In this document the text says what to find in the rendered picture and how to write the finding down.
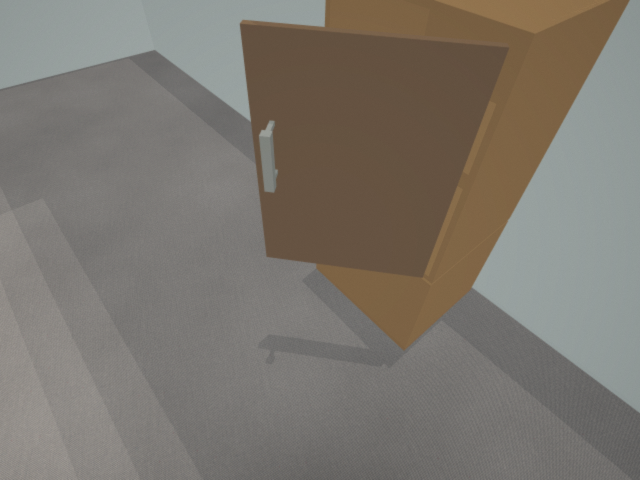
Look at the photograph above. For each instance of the handle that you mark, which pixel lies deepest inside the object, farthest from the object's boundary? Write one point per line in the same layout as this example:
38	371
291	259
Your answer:
267	157

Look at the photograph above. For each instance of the cupboard door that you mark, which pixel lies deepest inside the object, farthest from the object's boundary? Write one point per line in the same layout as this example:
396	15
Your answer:
372	133

